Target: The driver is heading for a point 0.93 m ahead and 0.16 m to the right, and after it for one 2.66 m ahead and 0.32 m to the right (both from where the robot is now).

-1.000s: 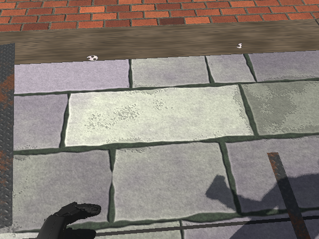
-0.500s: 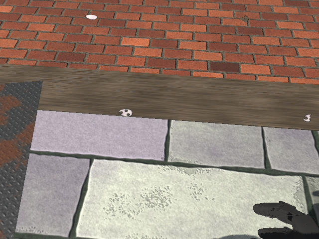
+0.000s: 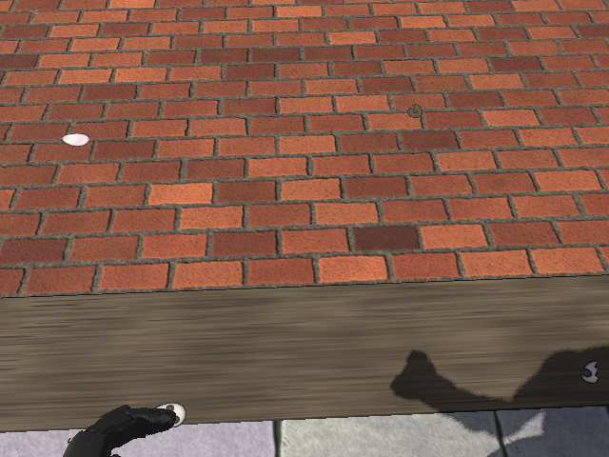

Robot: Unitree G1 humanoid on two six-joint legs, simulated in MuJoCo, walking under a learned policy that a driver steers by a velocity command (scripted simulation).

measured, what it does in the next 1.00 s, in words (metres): goes down, turning right: left foot, then right foot 0.13 m lower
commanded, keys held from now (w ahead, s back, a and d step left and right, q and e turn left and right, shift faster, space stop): w+shift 0.32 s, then w+e+shift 0.60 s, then w+q+shift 0.08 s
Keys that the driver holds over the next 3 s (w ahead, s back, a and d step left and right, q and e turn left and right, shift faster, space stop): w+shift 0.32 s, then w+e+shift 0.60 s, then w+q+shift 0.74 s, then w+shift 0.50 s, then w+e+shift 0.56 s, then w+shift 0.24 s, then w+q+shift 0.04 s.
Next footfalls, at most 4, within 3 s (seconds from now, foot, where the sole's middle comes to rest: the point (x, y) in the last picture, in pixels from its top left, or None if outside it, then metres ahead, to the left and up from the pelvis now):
0.44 left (249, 368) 0.65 0.12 -0.74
0.96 right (343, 255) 1.05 -0.14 -0.87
1.34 left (343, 149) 1.48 -0.18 -0.87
1.78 right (389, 70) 1.90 -0.40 -0.87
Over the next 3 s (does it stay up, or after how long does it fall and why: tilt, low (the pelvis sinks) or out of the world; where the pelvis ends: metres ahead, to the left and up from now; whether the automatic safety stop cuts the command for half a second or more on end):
stays up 2.86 -0.28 -0.11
